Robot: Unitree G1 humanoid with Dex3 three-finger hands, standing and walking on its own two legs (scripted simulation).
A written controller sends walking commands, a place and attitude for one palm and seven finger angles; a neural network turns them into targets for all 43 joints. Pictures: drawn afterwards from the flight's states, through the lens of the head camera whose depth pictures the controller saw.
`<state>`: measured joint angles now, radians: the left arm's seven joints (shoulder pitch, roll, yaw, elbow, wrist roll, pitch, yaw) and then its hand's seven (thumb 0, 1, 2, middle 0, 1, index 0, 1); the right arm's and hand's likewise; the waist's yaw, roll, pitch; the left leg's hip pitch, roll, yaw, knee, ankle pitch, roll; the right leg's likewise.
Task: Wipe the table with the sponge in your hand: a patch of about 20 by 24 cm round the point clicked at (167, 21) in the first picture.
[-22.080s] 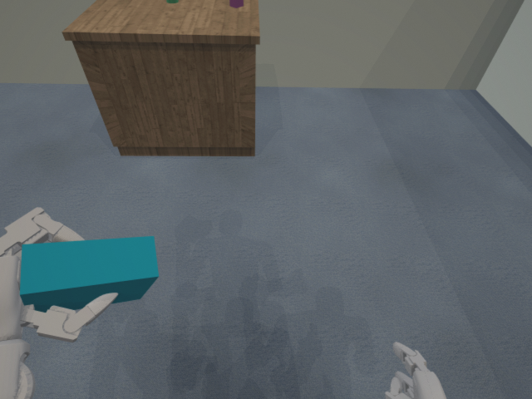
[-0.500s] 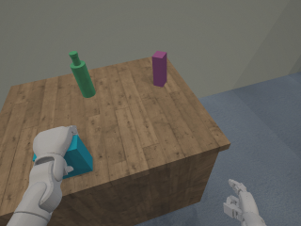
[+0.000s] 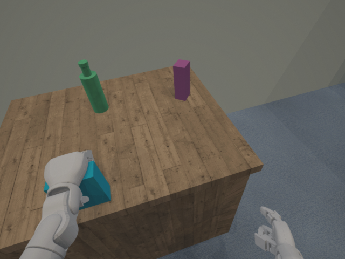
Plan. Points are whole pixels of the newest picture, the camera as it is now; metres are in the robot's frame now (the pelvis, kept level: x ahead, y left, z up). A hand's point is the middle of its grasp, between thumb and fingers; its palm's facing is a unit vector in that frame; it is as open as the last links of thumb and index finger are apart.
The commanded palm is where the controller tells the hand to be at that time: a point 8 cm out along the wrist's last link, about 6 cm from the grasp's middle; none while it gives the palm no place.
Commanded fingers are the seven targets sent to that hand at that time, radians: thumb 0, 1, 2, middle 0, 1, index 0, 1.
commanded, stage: lower the sponge onto the table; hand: left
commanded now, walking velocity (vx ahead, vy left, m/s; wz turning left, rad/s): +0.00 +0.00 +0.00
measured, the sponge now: (84, 191) +0.25 +0.28 +0.00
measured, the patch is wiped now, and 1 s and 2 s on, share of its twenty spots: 0.00 0.10 0.30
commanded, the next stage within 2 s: wipe forward along the first lane in 0.52 s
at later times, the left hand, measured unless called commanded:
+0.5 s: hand (76, 183) +0.26 +0.29 +0.03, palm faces -0.05 -0.08 -1.00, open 9.0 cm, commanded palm +0.24 +0.28 +0.08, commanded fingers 0.00 0.10 1.30 -1.20 -1.60 -1.20 -1.60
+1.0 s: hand (78, 169) +0.30 +0.31 +0.03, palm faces -0.10 -0.04 -0.99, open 9.1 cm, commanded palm +0.28 +0.30 +0.06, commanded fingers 0.00 0.10 1.30 -1.20 -1.60 -1.20 -1.60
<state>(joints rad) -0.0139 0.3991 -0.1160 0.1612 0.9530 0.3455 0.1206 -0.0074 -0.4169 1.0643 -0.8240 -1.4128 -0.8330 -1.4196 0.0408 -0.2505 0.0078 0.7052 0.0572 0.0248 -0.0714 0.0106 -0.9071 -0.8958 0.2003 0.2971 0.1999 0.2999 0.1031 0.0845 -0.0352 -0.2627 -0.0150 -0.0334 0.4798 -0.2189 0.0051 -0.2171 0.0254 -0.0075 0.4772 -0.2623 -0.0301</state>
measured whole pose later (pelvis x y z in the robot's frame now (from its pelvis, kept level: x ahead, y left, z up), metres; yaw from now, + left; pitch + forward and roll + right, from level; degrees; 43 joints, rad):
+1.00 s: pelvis -0.01 +0.00 -0.01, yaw +1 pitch +5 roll -1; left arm -0.26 0.44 -0.06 0.52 0.98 0.28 0.14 -0.01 -0.45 1.11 -0.84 -1.41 -0.84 -1.41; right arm 0.11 -0.26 0.00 0.71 0.08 0.06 -0.08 0.01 -0.91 -0.90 0.20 0.30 0.20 0.30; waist 0.06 0.07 -0.08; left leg -0.42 -0.01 -0.05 0.58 -0.25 0.00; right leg -0.36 0.03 -0.03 0.57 -0.29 -0.04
